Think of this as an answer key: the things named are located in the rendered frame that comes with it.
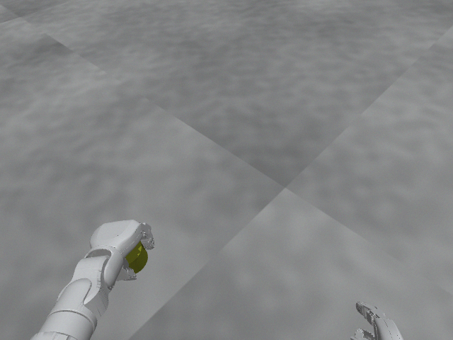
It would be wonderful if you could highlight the left robot hand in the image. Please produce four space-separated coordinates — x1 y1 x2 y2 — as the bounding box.
90 220 154 281

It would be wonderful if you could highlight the left robot arm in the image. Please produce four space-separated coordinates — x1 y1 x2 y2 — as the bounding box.
30 245 123 340

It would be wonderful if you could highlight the tin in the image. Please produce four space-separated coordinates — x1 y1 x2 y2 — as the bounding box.
125 242 148 273

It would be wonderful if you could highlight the right robot hand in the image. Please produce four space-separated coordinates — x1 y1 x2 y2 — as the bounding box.
350 302 403 340

